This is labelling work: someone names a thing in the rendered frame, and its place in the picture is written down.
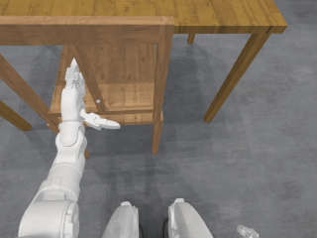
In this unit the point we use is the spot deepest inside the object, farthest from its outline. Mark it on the right robot hand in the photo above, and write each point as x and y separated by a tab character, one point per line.
247	232

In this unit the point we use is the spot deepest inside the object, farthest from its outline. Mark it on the robot right shin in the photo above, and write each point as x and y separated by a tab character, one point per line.
171	233

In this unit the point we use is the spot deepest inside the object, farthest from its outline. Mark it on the robot left forearm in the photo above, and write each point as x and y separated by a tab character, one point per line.
66	172

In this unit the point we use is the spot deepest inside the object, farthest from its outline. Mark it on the table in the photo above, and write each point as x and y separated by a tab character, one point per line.
260	18

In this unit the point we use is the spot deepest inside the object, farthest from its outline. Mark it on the chair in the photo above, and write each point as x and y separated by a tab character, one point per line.
116	55

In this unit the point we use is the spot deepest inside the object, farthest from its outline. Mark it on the left robot hand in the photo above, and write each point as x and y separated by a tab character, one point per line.
71	101

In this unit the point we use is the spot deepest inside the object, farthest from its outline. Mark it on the left robot thigh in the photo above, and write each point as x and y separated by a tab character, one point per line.
123	222

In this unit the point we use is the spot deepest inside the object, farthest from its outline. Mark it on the robot left upper arm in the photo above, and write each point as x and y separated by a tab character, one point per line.
51	219

